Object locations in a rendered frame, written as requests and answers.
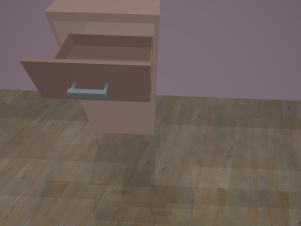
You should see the drawer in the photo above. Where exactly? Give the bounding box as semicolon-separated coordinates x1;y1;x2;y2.
20;33;154;103

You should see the handle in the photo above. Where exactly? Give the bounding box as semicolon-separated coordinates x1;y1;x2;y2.
67;82;109;99

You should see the cabinet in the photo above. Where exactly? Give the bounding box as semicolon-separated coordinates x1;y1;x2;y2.
44;0;160;136

